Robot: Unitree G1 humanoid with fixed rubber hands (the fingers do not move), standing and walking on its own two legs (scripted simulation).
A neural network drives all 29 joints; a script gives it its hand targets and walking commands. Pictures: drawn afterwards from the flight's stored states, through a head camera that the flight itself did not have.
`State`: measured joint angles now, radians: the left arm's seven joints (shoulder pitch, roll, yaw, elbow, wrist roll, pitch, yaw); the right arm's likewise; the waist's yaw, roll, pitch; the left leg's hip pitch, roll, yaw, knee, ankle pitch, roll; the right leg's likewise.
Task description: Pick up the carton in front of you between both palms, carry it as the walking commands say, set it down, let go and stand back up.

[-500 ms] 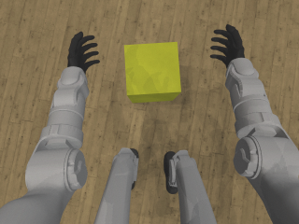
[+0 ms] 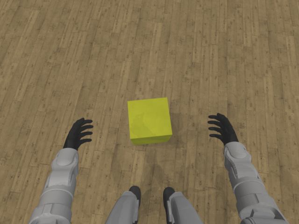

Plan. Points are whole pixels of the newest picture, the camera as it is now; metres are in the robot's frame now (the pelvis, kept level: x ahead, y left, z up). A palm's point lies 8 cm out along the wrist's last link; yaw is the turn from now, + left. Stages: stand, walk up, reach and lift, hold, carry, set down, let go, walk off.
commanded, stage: let go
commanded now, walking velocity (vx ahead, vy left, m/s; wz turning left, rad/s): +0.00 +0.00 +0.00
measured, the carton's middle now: (149, 123) +0.50 +0.02 -0.61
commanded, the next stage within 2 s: stand in 0.82 s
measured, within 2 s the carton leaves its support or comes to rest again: neither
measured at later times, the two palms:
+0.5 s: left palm (50, 209) +0.17 +0.23 -0.02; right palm (273, 208) +0.17 -0.24 -0.02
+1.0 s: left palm (32, 193) +0.20 +0.27 -0.03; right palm (267, 202) +0.18 -0.25 -0.04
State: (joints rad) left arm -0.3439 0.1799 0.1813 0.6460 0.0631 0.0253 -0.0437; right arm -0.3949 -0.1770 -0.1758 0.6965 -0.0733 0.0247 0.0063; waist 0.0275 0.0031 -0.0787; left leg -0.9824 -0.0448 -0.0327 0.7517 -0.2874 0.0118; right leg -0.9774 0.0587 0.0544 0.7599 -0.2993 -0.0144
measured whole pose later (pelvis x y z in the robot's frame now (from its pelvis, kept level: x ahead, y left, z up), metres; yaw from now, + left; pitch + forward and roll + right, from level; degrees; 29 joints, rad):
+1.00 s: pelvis +0.05 +0.01 +0.04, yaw +1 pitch -2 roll +0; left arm 0.20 0.28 0.04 0.52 0.02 0.11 0.01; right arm 0.22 -0.27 -0.04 0.60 -0.04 0.07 0.00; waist 0.01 0.00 0.05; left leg -0.15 -0.05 -0.04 0.50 -0.32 0.04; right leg -0.14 0.03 0.04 0.49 -0.32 -0.01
